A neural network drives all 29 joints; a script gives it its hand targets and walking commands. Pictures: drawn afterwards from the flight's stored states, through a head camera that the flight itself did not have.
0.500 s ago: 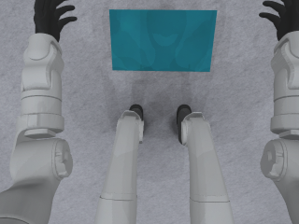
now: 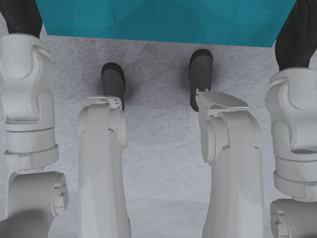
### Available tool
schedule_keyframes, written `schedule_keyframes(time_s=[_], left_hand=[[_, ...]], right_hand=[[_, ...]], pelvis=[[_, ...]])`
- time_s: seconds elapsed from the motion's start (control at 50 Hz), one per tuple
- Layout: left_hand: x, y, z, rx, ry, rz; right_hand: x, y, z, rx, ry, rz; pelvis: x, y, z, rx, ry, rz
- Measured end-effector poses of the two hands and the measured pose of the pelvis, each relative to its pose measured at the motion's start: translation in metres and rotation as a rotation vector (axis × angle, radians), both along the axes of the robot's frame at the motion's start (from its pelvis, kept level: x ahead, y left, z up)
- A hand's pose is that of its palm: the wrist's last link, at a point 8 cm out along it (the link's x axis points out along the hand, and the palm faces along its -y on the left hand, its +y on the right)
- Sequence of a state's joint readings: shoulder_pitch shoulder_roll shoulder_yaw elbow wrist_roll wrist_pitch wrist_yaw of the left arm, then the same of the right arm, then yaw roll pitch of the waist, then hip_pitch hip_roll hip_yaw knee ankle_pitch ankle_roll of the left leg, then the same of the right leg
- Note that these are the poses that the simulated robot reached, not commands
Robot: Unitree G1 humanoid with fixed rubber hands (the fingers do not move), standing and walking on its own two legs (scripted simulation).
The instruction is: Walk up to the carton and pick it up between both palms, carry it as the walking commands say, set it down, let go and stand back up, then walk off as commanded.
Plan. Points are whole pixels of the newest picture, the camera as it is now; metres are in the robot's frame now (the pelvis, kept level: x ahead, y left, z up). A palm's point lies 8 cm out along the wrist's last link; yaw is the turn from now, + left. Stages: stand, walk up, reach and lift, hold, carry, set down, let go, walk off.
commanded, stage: reach and lift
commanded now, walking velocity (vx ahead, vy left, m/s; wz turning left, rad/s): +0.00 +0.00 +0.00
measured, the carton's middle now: out of the picture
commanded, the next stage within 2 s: none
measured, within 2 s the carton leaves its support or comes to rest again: neither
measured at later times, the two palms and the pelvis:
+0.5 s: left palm out of the picture +0.34 +0.30 -0.36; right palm out of the picture +0.39 -0.17 -0.35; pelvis -0.11 -0.05 -0.14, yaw +14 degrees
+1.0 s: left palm out of the picture +0.41 +0.25 -0.39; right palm out of the picture +0.43 -0.18 -0.39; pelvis -0.10 -0.04 -0.18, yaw +11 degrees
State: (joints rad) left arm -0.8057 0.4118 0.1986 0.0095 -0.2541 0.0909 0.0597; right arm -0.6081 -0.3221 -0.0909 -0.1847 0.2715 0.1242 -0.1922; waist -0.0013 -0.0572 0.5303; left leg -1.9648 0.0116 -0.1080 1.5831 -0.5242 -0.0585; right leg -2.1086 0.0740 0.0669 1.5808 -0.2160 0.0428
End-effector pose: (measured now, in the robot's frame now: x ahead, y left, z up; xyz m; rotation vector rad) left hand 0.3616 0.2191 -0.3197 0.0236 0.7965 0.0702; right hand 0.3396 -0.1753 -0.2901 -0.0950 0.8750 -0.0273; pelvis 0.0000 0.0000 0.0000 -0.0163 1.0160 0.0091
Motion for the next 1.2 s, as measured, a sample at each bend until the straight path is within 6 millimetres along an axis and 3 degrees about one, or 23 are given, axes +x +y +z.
schedule_keyframes(time_s=[0.08, 0.14, 0.2, 0.26, 0.34, 0.38, 0.42, 0.5, 0.6, 0.7, 0.78, 0.84, 0.88, 0.96, 1.06, 1.1, 1.2], left_hand=[[0.021, -0.001, -0.009, 0.084, -0.02, -0.076], [0.04, 0.003, -0.011, 0.104, -0.054, -0.089], [0.047, 0.012, -0.012, 0.098, -0.047, -0.07], [0.028, 0.027, -0.02, 0.09, -0.006, -0.01], [-0.023, 0.044, -0.045, 0.06, 0.097, 0.128], [-0.039, 0.053, -0.055, 0.076, 0.116, 0.134], [-0.04, 0.065, -0.057, 0.11, 0.079, 0.121], [-0.019, 0.077, -0.043, 0.127, -0.117, 0.131], [-0.008, 0.06, -0.046, 0.1, -0.015, 0.067], [0.012, 0.035, -0.023, 0.059, -0.012, 0.079], [0.032, 0.029, -0.017, 0.06, 0.017, 0.104], [0.051, 0.029, -0.012, 0.091, -0.063, 0.095], [0.058, 0.03, -0.018, 0.083, -0.073, 0.119], [0.05, 0.032, -0.056, 0.067, 0.051, 0.127], [0.05, 0.025, -0.086, 0.09, 0.015, 0.061], [0.055, 0.028, -0.087, 0.094, 0.004, 0.068], [0.067, 0.028, -0.058, 0.093, -0.151, 0.057]], right_hand=[[0.011, -0.002, -0.005, 0.024, 0.009, -0.027], [0.032, 0.001, -0.01, 0.039, -0.047, -0.055], [0.05, 0.005, -0.019, 0.033, -0.078, -0.022], [0.051, 0.007, -0.03, 0.02, -0.068, 0.004], [0.045, -0.013, -0.039, -0.034, -0.059, -0.066], [0.045, -0.021, -0.042, -0.052, -0.074, -0.106], [0.048, -0.019, -0.046, -0.041, -0.098, -0.121], [0.055, 0.009, -0.063, 0.007, -0.157, -0.006], [0.057, 0.008, -0.076, -0.037, -0.114, -0.069], [0.065, 0.018, -0.052, 0.034, -0.157, -0.112], [0.069, 0.017, -0.055, 0.02, -0.08, -0.116], [0.079, 0.016, -0.054, 0.045, -0.146, -0.125], [0.085, 0.012, -0.06, 0.035, -0.156, -0.115], [0.082, -0.002, -0.093, -0.051, -0.03, -0.098], [0.092, 0.0, -0.099, 0.012, -0.122, -0.081], [0.088, 0.004, -0.105, 0.008, -0.098, -0.053], [0.077, 0.011, -0.101, 0.028, -0.104, -0.041]], pelvis=[[-0.006, -0.01, -0.018, 0.033, -0.06, 0.077], [-0.014, -0.018, -0.028, 0.04, -0.098, 0.117], [-0.023, -0.024, -0.041, 0.053, -0.154, 0.13], [-0.031, -0.03, -0.057, 0.055, -0.15, 0.141], [-0.043, -0.038, -0.086, 0.026, -0.043, 0.175], [-0.055, -0.042, -0.097, 0.017, -0.043, 0.204], [-0.071, -0.047, -0.108, 0.016, -0.152, 0.231], [-0.107, -0.054, -0.144, 0.048, -0.41, 0.245], [-0.13, -0.05, -0.19, 0.054, -0.5, 0.28], [-0.138, -0.047, -0.191, 0.061, -0.542, 0.257], [-0.135, -0.045, -0.183, 0.046, -0.489, 0.216], [-0.129, -0.044, -0.181, 0.035, -0.52, 0.191], [-0.122, -0.044, -0.185, 0.037, -0.505, 0.186], [-0.104, -0.044, -0.184, 0.04, -0.462, 0.191], [-0.084, -0.044, -0.18, 0.043, -0.416, 0.188], [-0.078, -0.044, -0.181, 0.046, -0.413, 0.191], [-0.073, -0.044, -0.182, 0.05, -0.438, 0.191]])
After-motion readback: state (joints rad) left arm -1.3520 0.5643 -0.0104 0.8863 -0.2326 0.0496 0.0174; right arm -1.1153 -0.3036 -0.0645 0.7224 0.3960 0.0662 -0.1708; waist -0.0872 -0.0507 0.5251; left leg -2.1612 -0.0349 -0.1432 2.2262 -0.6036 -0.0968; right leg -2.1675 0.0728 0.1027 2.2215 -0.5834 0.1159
